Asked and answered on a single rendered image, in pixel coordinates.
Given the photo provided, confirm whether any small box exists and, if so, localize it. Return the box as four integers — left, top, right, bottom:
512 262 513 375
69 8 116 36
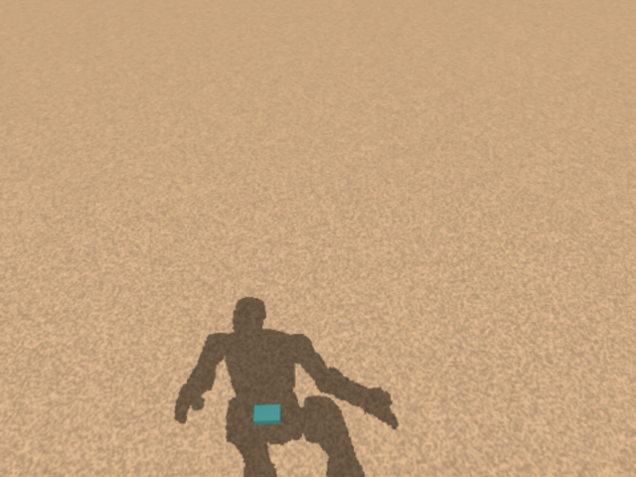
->
253 404 281 425

